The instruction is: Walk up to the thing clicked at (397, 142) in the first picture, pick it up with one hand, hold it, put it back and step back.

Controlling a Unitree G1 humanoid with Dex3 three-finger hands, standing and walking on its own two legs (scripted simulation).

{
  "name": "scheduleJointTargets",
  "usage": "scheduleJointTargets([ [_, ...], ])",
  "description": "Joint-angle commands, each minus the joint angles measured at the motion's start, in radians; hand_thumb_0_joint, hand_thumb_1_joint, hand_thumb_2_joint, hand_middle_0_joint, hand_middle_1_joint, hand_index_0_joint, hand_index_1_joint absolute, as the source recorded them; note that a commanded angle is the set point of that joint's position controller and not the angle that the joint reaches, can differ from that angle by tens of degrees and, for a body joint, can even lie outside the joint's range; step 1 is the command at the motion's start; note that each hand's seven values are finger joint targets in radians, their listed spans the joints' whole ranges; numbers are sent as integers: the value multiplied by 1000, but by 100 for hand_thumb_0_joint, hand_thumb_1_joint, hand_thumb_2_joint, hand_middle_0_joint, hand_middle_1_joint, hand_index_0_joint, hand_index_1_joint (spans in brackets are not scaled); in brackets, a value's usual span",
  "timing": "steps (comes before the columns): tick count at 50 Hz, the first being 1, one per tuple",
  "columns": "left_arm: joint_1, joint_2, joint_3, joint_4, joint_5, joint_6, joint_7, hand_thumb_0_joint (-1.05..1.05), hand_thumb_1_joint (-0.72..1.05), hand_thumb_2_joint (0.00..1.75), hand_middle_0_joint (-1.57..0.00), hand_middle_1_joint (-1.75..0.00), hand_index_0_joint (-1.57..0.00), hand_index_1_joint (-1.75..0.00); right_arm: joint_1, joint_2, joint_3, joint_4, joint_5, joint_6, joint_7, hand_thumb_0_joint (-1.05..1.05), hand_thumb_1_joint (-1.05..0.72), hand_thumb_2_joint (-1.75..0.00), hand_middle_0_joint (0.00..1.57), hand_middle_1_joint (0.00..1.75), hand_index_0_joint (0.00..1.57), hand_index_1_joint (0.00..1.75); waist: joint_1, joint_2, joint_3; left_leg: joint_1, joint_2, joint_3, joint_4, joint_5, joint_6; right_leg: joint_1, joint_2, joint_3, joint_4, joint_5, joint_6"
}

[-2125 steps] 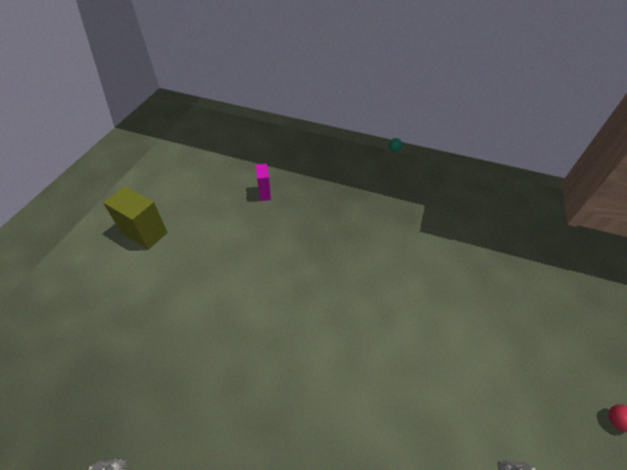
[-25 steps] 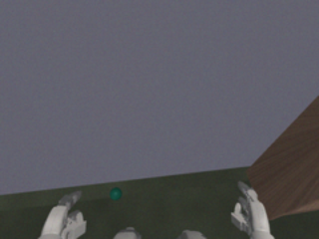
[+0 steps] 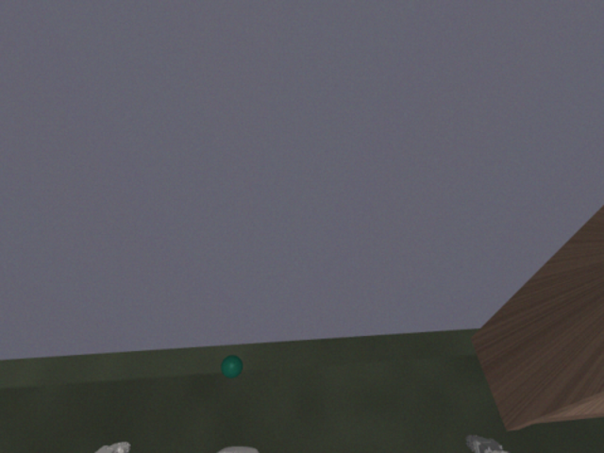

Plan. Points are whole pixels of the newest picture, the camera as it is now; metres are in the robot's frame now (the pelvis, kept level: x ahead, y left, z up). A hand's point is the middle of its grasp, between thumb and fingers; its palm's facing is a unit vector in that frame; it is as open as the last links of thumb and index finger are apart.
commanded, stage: stand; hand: left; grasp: from above
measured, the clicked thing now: (231, 366) +0.43 +0.22 -0.73
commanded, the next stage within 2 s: none
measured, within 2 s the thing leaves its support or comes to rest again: neither
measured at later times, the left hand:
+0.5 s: hand out of the picture +0.03 +0.23 -0.15, palm faces +0.04 -0.94 -0.33, open 7.4 cm
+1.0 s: hand out of the picture +0.07 +0.22 -0.14, palm faces +0.03 -0.95 -0.32, open 7.4 cm
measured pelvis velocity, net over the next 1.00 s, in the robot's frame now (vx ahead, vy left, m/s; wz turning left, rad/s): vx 0.01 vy -0.01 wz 0.01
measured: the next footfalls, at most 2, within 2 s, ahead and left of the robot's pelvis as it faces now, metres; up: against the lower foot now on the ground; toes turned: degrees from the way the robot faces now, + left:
none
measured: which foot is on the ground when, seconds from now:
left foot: down 0.00-1.00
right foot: down 0.00-1.00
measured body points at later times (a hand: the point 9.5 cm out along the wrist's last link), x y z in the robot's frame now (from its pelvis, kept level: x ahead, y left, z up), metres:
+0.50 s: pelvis -0.01 +0.00 +0.02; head -0.01 -0.01 +0.47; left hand +0.03 +0.28 -0.12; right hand +0.06 -0.29 -0.13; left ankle +0.01 +0.10 -0.73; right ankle +0.00 -0.13 -0.73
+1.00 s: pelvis +0.01 -0.01 +0.02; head +0.02 -0.02 +0.47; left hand +0.07 +0.27 -0.12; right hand +0.08 -0.30 -0.12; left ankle +0.01 +0.10 -0.73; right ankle +0.00 -0.13 -0.73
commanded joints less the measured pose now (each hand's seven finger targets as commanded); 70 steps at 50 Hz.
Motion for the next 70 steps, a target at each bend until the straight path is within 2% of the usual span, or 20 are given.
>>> scheduleJointTargets([
  [1,-68,163,39,-19,-3,-48,13,0,90,90,-20,-30,-20,-30,-48,-179,-37,-33,9,-28,-17,0,-90,-90,20,30,20,30,-10,17,-36,61,106,-144,-202,146,20,55,-72,77,-158,154,-42],
  [5,-60,169,34,50,-6,-47,14,0,90,90,-20,-30,-20,-30,-55,-184,-37,11,14,-26,-19,0,-90,-90,20,30,20,30,-5,26,-30,107,114,-144,-244,161,13,85,-76,73,-199,160,-35],
  [10,-69,179,29,109,-2,-47,11,0,90,90,-20,-30,-20,-30,-64,-196,-39,47,17,-16,-17,0,-90,-90,20,30,20,30,-8,22,27,59,112,-151,-306,11,8,98,-73,70,-244,84,-28],
  [14,-55,180,25,143,-4,-49,7,0,90,90,-20,-30,-20,-30,-76,-196,-35,65,19,-17,-13,0,-90,-90,20,30,20,30,1,19,25,76,115,-153,-321,19,6,103,-78,73,-262,99,-29],
  [15,-70,185,27,147,-4,-51,8,0,90,90,-20,-30,-20,-30,-66,-193,-35,69,20,-18,-13,0,-90,-90,20,30,20,30,-7,10,-6,96,116,-145,-314,62,8,123,-87,77,-262,125,-32],
  [19,-85,194,22,163,-4,-56,10,0,90,90,-20,-30,-20,-30,-65,-183,-26,87,23,-18,-10,0,-90,-90,20,30,20,30,-12,-16,6,127,112,-133,-299,130,3,104,-93,80,-292,129,-27],
  [20,-89,197,23,165,-4,-55,9,0,90,90,-20,-30,-20,-30,-59,-197,-27,92,22,-16,-11,0,-90,-90,20,30,20,30,-15,0,3,117,112,-133,-307,93,4,108,-90,78,-295,115,-25],
  [25,-87,202,19,185,-6,-54,7,0,90,90,-20,-30,-20,-30,-74,-207,-23,98,24,-16,-10,0,-90,-90,20,30,20,30,-10,-1,6,126,117,-133,-309,117,6,112,-97,81,-305,120,-29],
  [27,-101,211,20,185,-8,-52,6,0,90,90,-20,-30,-20,-30,-64,-209,-20,107,23,-15,-10,0,-90,-90,20,30,20,30,-15,14,12,103,119,-135,-322,85,4,119,-93,79,-298,113,-29],
  [30,-95,213,17,196,-9,-50,3,0,90,90,-20,-30,-20,-30,-78,-213,-19,109,25,-12,-8,0,-90,-90,20,30,20,30,-10,5,34,91,117,-139,-326,44,2,98,-87,79,-308,57,-29],
  [33,-104,217,16,195,-8,-53,2,0,90,90,-20,-30,-20,-30,-76,-218,-18,112,25,-12,-6,0,-90,-90,20,30,20,30,-13,-1,25,89,118,-134,-315,71,3,107,-94,86,-317,62,-31],
  [37,-115,222,18,198,-12,-59,1,0,90,90,-20,-30,-20,-30,-83,-220,-13,114,27,-17,-7,0,-90,-90,20,30,20,30,-15,9,-29,132,124,-128,-301,168,8,142,-105,87,-309,169,-33],
  [42,-121,219,17,207,-17,-56,-1,0,90,90,-20,-30,-20,-30,-87,-224,-7,124,29,-21,-10,0,-90,-90,20,30,20,30,-13,15,-29,145,130,-125,-305,207,7,142,-101,79,-302,204,-35],
  [44,-135,224,18,203,-17,-58,0,0,90,90,-20,-30,-20,-30,-82,-222,-5,124,30,-23,-11,0,-90,-90,20,30,20,30,-16,-5,-42,163,136,-118,-294,304,4,159,-105,78,-294,267,-34],
  [47,-129,223,18,207,-18,-58,0,0,90,90,-20,-30,-20,-30,-81,-233,-5,128,31,-24,-14,0,-90,-90,20,30,20,30,-14,9,-62,179,139,-113,-287,343,4,181,-109,77,-294,315,-33],
  [51,-135,224,19,211,-21,-55,-2,0,90,90,-20,-30,-20,-30,-88,-236,-3,132,32,-23,-15,0,-90,-90,20,30,20,30,-13,0,-34,165,137,-112,-300,304,0,165,-103,78,-307,273,-30],
  [58,-157,233,24,204,-22,-57,-1,0,90,90,-20,-30,-20,-30,-93,-237,-2,130,32,-27,-15,0,-90,-90,20,30,20,30,-18,7,-73,191,147,-104,-288,389,1,191,-110,75,-290,363,-33],
  [63,-165,229,23,204,-22,-55,-4,0,90,90,-20,-30,-20,-30,-114,-246,-3,127,31,-24,-14,0,-90,-90,20,30,20,30,-15,5,-45,175,145,-108,-303,324,-4,169,-106,77,-305,290,-31],
  [68,-169,240,23,197,-20,-60,-5,0,90,90,-20,-30,-20,-30,-120,-244,-3,120,33,-27,-11,0,-90,-90,20,30,20,30,-18,-2,-74,199,150,-105,-291,374,-2,184,-112,76,-300,349,-33],
  [70,-167,240,22,197,-20,-60,-5,0,90,90,-20,-30,-20,-30,-120,-248,-4,121,34,-26,-11,0,-90,-90,20,30,20,30,-19,-3,-65,198,148,-105,-294,350,-2,172,-109,77,-307,331,-31],
])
